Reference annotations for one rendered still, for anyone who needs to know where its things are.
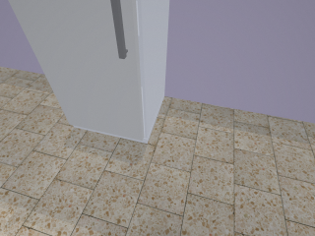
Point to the fridge door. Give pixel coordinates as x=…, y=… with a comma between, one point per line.
x=74, y=42

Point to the handle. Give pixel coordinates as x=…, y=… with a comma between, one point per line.
x=118, y=27

